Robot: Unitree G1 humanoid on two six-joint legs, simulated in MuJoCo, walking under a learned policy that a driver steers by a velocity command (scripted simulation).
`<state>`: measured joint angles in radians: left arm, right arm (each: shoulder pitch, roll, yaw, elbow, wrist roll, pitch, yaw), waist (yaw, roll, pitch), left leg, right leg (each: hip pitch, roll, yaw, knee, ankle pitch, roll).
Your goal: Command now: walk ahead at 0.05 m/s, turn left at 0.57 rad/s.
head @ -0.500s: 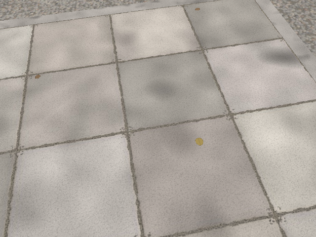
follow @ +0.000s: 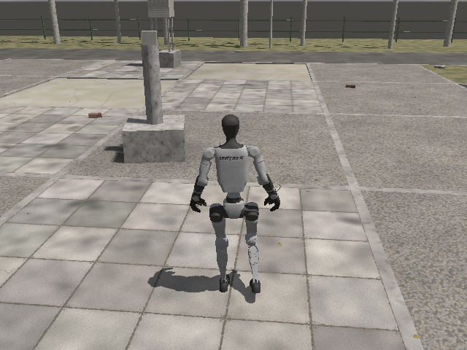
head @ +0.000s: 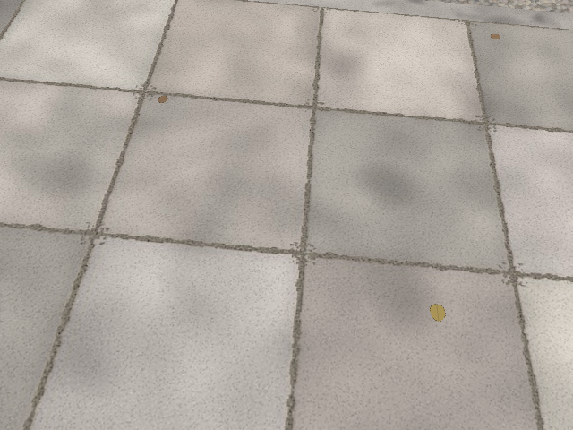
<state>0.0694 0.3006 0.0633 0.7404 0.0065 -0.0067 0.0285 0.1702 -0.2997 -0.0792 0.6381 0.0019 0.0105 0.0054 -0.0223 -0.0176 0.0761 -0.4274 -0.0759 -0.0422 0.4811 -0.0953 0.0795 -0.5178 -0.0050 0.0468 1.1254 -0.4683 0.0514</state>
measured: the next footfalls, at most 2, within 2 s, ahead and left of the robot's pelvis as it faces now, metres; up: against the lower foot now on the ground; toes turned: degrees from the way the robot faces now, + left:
right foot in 0.26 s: +0.10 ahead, -0.16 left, +0.00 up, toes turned +15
left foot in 0.74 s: +0.22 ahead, +0.21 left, +0.00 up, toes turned +29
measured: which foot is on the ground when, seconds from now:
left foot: down 0.00-0.28, up 0.30-0.72, down 0.74-1.00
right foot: up 0.00-0.24, down 0.26-0.74, up 0.76-1.00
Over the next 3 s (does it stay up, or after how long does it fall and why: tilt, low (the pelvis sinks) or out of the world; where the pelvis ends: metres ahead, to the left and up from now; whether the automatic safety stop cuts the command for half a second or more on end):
stays up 0.70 0.04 0.00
